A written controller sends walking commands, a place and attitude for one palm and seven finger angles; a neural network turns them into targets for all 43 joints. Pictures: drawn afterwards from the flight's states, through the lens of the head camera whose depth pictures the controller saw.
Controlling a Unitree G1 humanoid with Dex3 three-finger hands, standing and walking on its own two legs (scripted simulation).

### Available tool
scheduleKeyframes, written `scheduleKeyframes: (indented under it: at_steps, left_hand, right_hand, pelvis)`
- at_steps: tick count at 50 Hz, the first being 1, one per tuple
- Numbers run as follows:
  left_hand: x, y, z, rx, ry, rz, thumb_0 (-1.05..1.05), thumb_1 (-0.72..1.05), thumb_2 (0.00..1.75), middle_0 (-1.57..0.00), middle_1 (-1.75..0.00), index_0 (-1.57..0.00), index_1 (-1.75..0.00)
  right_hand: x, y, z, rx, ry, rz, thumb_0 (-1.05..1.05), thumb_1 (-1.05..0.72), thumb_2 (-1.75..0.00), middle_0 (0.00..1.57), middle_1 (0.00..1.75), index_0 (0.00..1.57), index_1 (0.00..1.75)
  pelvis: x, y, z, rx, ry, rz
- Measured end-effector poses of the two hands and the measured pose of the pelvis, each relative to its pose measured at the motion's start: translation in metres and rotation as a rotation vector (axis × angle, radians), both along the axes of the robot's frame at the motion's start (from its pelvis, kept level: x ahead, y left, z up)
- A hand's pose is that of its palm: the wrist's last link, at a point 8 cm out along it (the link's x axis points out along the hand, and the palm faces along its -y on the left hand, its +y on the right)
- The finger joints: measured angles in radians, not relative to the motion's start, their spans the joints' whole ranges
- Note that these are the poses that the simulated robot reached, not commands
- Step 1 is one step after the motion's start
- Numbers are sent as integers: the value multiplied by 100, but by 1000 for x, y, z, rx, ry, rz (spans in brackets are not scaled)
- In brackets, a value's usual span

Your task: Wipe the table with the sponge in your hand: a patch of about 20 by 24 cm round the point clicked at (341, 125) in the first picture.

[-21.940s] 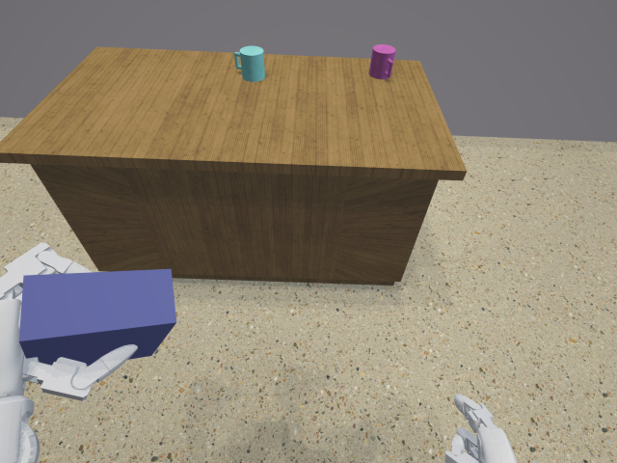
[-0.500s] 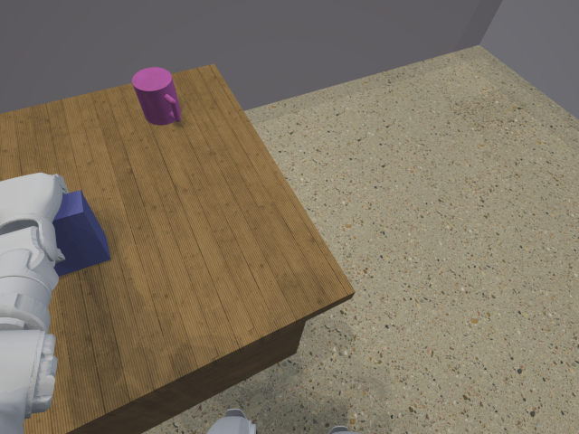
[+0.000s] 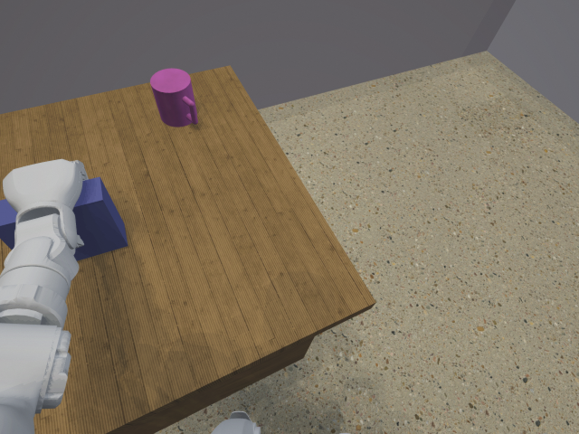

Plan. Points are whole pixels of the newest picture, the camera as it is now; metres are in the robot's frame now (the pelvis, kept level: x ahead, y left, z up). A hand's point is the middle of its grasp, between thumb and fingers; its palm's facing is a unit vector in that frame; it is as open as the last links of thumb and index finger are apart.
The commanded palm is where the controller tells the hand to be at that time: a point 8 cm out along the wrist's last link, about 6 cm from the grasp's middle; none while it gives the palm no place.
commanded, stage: slide across to the middle lane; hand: left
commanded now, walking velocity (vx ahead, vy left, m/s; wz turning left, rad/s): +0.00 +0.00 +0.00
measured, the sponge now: (72, 232) +0.41 +0.35 -0.03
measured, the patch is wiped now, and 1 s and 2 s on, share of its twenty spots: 0.20 0.25 0.50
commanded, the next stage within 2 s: wipe back along the middle lane in 0.38 s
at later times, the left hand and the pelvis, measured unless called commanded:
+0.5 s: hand (118, 198) +0.45 +0.27 +0.01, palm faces -0.14 -0.01 -0.99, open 9.4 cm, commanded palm +0.43 +0.25 +0.06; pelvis +0.02 -0.01 +0.01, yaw +0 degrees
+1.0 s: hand (126, 224) +0.40 +0.25 +0.01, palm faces -0.13 -0.02 -0.99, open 9.5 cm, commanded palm +0.37 +0.23 +0.04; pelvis +0.02 -0.04 +0.02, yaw +0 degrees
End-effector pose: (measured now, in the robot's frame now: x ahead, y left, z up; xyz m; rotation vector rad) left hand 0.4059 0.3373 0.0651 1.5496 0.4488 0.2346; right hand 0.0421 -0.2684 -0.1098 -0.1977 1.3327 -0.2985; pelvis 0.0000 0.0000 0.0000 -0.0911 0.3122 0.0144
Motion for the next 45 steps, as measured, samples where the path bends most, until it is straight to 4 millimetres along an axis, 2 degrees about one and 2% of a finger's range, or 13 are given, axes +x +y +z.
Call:
scheduleKeyframes:
  at_steps: [8, 13, 19, 27, 36, 45]
  left_hand:
    - [11, -24, 1, 10, 8, -29, 0, -48, 109, -80, -140, -80, -145]
    - [19, -43, 0, 2, 6, -40, 0, -48, 109, -80, -140, -80, -145]
    - [27, -60, 0, -1, 1, -28, 0, -48, 109, -80, -140, -80, -145]
    - [29, -74, 0, 2, 12, 5, 0, -48, 109, -80, -141, -80, -145]
    - [16, -85, 0, -4, 18, -2, 0, -47, 109, -79, -142, -79, -146]
    - [-7, -91, -3, -4, 4, -7, -1, -46, 109, -78, -143, -78, -148]
  right_hand:
    - [28, 12, 2, 28, -54, 26, 1, -91, -90, 20, 30, 20, 30]
    - [39, 14, -1, 47, -66, 38, 1, -91, -90, 20, 30, 20, 30]
    - [41, 11, -2, 64, -53, 35, 1, -91, -90, 20, 30, 20, 30]
    - [32, -7, -1, 66, -17, 10, 1, -91, -90, 20, 30, 20, 30]
    - [30, -31, 3, 57, -16, -15, 1, -91, -90, 20, 30, 20, 30]
    - [58, -39, 7, 60, -90, 13, 1, -91, -90, 20, 30, 20, 30]
  pelvis:
    - [5, 4, 4, 5, -16, 10]
    - [8, 3, 6, 10, -13, 7]
    - [12, -3, 7, 17, -8, 0]
    - [18, -17, 10, 27, -13, -4]
    - [26, -31, 14, 38, -34, -14]
    - [26, -38, 16, 48, -63, -9]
